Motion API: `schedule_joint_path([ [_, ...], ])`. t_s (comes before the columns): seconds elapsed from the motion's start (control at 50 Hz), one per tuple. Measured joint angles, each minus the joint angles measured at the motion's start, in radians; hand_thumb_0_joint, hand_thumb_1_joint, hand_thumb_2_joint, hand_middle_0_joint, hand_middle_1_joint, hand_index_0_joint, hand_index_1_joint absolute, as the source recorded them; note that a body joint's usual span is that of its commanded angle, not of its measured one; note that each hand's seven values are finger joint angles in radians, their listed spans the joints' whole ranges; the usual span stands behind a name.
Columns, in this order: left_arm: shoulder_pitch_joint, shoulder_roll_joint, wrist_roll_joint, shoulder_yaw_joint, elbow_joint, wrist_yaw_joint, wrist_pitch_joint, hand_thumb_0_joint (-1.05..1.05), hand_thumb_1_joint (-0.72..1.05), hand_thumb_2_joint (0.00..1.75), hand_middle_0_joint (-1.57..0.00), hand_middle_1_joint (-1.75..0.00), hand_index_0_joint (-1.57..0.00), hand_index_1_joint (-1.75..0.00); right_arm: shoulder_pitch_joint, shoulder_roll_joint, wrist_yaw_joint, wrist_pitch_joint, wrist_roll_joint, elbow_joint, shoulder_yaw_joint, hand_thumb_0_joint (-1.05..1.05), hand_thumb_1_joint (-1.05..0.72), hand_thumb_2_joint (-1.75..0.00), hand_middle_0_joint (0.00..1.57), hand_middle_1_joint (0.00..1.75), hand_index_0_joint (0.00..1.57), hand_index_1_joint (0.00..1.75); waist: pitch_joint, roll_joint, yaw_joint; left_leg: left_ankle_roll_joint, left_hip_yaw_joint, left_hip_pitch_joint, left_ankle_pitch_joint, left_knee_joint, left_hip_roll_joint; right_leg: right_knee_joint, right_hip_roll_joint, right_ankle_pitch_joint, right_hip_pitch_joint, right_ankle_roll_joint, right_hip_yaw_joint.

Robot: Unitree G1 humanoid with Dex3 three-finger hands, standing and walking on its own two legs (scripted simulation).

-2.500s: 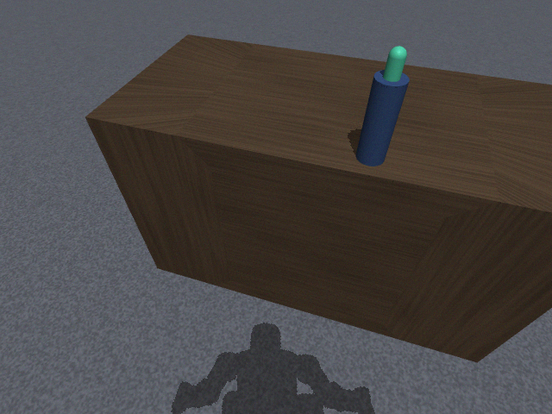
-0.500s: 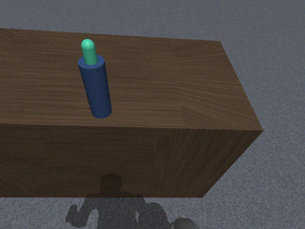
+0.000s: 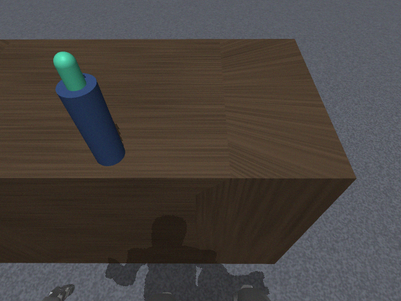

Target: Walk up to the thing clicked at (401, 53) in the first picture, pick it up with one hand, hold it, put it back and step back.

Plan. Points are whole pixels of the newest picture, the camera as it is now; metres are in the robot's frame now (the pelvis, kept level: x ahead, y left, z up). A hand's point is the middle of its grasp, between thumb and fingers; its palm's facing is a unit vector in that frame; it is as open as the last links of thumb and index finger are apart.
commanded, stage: walk up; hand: left
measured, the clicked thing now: (91, 114) +0.43 +0.23 +0.14
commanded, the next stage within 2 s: stand in 1.58 s
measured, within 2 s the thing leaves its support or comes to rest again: neither
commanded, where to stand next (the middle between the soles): +0.06 +0.02 m, yaw +1 degrees
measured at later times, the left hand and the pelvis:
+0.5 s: hand out of the picture +0.07 +0.29 -0.12, palm faces -0.02 -0.92 -0.38, open 7.4 cm; pelvis +0.00 +0.02 +0.03, yaw +0 degrees
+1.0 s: hand out of the picture +0.11 +0.27 -0.10, palm faces -0.03 -0.93 -0.36, open 7.4 cm; pelvis +0.01 +0.01 +0.05, yaw -1 degrees
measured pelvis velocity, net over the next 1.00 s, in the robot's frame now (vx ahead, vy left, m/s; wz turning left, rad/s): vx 0.01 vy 0.01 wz -0.02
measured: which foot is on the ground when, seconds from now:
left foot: down 0.00-1.00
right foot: down 0.00-1.00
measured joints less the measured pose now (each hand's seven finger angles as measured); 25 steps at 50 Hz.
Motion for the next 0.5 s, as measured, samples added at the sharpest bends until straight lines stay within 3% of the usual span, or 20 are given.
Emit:
schedule_joint_path([
  [0.08, -0.006, 0.004, -0.006, 0.007, 0.04, 0.005, 0.008, 0.01, 0.9, 0.9, -0.2, -0.3, -0.21, -0.3, -0.022, -0.002, 0.006, 0.001, 0.002, -0.003, -0.001, 0.0, -0.91, -0.9, 0.2, 0.3, 0.2, 0.3, 0.002, 0.018, -0.003, 0.005, -0.009, -0.002, -0.013, 0.017, 0.021, 0.058, 0.044, -0.144, 0.017, -0.024, 0.0],
  [0.1, -0.004, 0.007, -0.007, 0.009, 0.048, 0.004, 0.005, 0.01, 0.9, 0.9, -0.2, -0.3, -0.21, -0.3, -0.026, 0.0, 0.003, 0.002, 0.005, -0.002, 0.002, 0.0, -0.91, -0.9, 0.21, 0.3, 0.2, 0.3, 0.0, 0.019, -0.001, 0.002, -0.011, -0.002, -0.013, 0.018, 0.026, 0.033, 0.05, -0.133, 0.04, -0.028, -0.01],
  [0.14, 0.0, 0.007, -0.004, 0.012, 0.064, 0.004, -0.009, 0.01, 0.9, 0.9, -0.2, -0.3, -0.21, -0.3, -0.042, 0.0, -0.001, 0.005, 0.014, 0.005, 0.007, 0.0, -0.91, -0.9, 0.21, 0.3, 0.2, 0.3, -0.001, 0.029, 0.008, -0.007, -0.016, -0.001, -0.017, 0.027, 0.039, -0.051, 0.061, -0.015, 0.084, -0.02, -0.023],
  [0.28, 0.01, -0.014, 0.013, -0.014, 0.111, -0.009, -0.012, 0.01, 0.9, 0.9, -0.2, -0.3, -0.21, -0.3, -0.094, -0.001, -0.001, 0.005, 0.022, 0.042, 0.009, 0.0, -0.91, -0.9, 0.2, 0.3, 0.2, 0.3, -0.02, 0.032, 0.016, 0.007, -0.002, 0.039, 0.033, -0.055, -0.001, -0.08, 0.025, -0.005, 0.103, 0.01, -0.006],
  [0.5, -0.007, -0.02, 0.006, -0.026, 0.187, -0.021, -0.016, 0.01, 0.9, 0.9, -0.2, -0.3, -0.21, -0.3, -0.122, 0.039, 0.017, 0.003, 0.019, 0.134, 0.041, 0.0, -0.91, -0.9, 0.2, 0.3, 0.2, 0.3, -0.055, 0.03, 0.028, 0.011, 0.002, 0.127, 0.109, -0.23, 0.0, -0.276, 0.029, 0.089, 0.199, 0.018, -0.004],
])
